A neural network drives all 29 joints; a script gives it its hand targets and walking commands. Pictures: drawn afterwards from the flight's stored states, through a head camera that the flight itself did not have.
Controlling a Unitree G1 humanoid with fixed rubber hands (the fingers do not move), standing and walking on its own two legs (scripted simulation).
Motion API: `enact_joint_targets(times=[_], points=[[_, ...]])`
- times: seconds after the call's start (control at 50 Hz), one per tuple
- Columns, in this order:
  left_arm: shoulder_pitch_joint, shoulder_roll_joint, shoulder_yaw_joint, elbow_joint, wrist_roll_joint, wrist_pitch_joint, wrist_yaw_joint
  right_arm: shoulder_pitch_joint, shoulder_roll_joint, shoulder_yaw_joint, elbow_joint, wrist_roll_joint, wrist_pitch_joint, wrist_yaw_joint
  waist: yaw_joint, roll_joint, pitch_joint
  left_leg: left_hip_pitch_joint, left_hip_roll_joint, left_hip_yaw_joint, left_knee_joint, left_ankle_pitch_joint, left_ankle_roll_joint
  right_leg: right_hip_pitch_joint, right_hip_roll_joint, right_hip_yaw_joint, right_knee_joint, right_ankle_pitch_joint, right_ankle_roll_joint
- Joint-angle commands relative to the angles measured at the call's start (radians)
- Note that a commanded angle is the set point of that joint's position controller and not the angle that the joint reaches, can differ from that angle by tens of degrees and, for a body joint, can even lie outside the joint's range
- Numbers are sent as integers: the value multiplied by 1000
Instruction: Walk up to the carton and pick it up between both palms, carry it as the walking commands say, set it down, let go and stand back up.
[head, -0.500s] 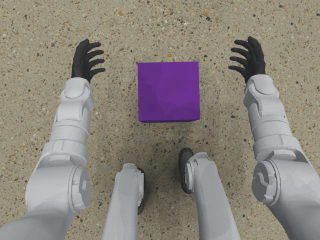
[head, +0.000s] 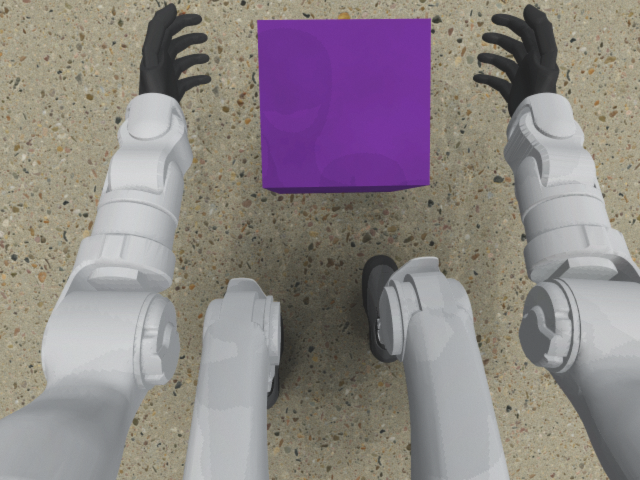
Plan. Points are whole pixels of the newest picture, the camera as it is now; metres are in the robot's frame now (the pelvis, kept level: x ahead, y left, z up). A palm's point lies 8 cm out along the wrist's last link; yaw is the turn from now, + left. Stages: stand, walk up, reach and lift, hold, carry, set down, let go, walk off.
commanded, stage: reach and lift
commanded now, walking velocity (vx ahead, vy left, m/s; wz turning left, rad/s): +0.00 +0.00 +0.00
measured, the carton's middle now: (338, 125) +0.50 -0.07 -0.34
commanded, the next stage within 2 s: none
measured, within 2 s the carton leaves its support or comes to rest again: leaves its support in 1.82 s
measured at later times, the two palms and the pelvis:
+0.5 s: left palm (207, 120) +0.51 +0.12 -0.26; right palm (477, 122) +0.48 -0.25 -0.27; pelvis -0.02 -0.01 -0.08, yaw +1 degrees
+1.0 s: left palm (217, 120) +0.51 +0.10 -0.26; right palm (462, 116) +0.49 -0.23 -0.27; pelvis -0.02 +0.00 -0.08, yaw +1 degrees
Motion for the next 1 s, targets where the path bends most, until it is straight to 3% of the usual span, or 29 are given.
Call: enact_joint_targets(times=[0.0, 0.4, 0.48, 0.64, 0.98], points=[[-237, 92, 0, -89, -9, -22, 5, -217, -134, 0, -81, 14, -26, -6, -27, -3, -1033, 263, -1, 53, -182, 203, -33, 841, 19, -53, -12, 281, 28], [-422, 154, -79, 65, -121, -73, 15, -406, -189, 108, 82, 115, -79, -41, -28, -36, -901, 125, 16, 67, 44, 138, -25, 826, -7, -22, 188, 262, 14], [-469, 150, -103, 68, -130, -77, 22, -447, -188, 119, 105, 140, -85, -43, -35, 6, -881, 160, 21, 65, 64, 160, -26, 790, -7, -15, 204, 274, 3], [-469, 121, -122, 56, -122, -80, 32, -447, -197, 114, 168, 150, -93, -33, -46, 46, -869, 193, 24, 49, 80, 211, -29, 760, -7, -18, 226, 307, -9], [-473, 62, -120, 89, -93, -80, 35, -479, -136, 114, 202, 137, -110, -33, -54, 29, -813, 198, 4, 26, 50, 186, -16, 624, -8, -33, 209, 228, 7]])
